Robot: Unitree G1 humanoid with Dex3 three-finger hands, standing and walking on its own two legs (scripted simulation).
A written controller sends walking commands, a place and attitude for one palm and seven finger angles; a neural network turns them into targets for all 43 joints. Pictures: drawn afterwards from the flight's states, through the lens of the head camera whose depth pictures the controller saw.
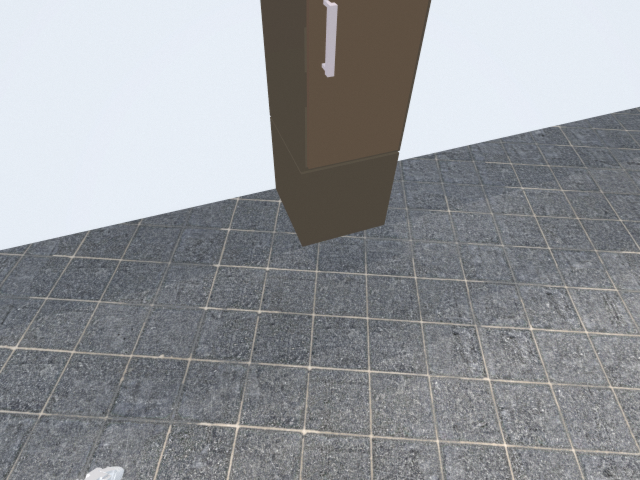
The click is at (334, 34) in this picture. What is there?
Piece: cupboard door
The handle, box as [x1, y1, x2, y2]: [322, 0, 337, 76]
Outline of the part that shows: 323,0 323,3 327,7 325,62 322,63 322,67 325,70 325,74 327,76 332,76 334,69 337,5 334,2 331,3 328,0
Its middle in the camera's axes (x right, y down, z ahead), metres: +0.02 -0.52 +1.00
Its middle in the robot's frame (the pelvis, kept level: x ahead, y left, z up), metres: +1.10 +0.04 +0.08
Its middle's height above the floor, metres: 0.85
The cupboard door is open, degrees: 0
